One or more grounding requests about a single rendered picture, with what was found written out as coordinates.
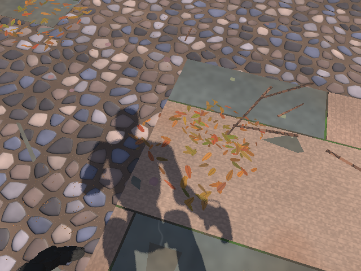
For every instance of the robot left hand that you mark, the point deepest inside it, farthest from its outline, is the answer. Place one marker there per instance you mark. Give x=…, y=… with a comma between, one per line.
x=52, y=257

